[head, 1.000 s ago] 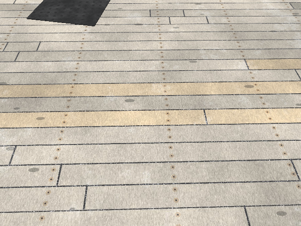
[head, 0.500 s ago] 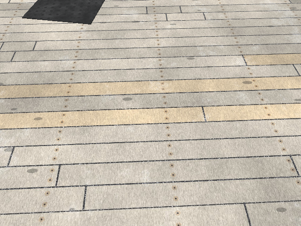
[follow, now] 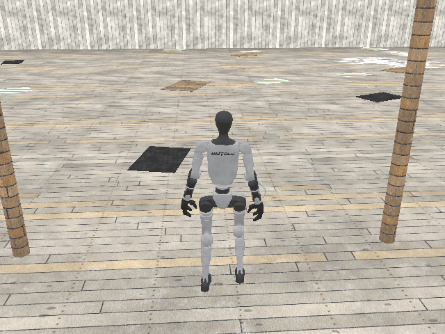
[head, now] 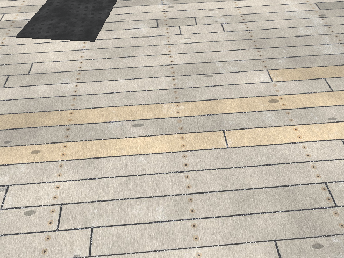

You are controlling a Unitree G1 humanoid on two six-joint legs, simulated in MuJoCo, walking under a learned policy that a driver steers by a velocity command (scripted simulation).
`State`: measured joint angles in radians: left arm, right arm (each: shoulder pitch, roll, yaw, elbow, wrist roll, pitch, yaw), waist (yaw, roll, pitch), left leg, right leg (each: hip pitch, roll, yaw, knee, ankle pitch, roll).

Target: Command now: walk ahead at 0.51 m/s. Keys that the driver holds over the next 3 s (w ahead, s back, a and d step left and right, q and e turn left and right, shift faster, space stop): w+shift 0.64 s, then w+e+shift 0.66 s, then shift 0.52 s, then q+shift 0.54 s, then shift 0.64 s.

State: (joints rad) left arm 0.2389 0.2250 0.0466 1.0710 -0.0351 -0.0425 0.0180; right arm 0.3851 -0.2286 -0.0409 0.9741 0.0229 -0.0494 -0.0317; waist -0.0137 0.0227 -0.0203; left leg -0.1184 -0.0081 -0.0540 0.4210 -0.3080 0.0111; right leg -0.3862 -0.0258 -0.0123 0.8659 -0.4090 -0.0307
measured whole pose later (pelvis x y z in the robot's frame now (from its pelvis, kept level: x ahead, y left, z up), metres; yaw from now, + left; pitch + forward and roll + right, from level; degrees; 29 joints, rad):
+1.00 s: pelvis +0.69 -0.02 -0.03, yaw -11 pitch +1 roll +1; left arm 0.02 0.23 0.02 0.79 0.01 -0.05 -0.07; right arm 0.49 -0.19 -0.02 1.03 -0.02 -0.13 -0.02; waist -0.05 -0.01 0.05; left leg 0.28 -0.08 0.28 0.14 -0.40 0.02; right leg -0.75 -0.02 -0.17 0.72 0.10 -0.16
